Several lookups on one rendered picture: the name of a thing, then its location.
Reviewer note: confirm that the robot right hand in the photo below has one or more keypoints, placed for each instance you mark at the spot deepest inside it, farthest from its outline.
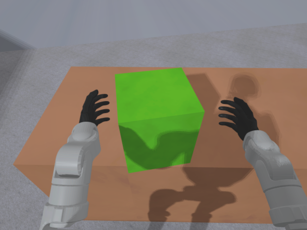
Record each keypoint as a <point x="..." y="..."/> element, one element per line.
<point x="243" y="119"/>

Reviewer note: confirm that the robot left forearm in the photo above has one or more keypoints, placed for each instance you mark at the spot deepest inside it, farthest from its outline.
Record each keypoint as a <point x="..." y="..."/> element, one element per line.
<point x="71" y="177"/>

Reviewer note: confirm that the robot right forearm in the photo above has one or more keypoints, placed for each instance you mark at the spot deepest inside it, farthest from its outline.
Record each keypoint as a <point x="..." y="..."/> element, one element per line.
<point x="283" y="190"/>

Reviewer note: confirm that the carton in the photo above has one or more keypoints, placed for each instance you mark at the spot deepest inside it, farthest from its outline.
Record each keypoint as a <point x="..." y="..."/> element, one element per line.
<point x="159" y="118"/>

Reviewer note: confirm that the robot left hand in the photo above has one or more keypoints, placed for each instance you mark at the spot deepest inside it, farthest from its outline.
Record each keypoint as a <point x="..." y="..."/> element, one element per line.
<point x="88" y="113"/>

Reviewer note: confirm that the pedestal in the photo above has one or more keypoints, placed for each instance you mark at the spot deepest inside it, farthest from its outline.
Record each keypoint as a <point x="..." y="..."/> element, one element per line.
<point x="218" y="185"/>

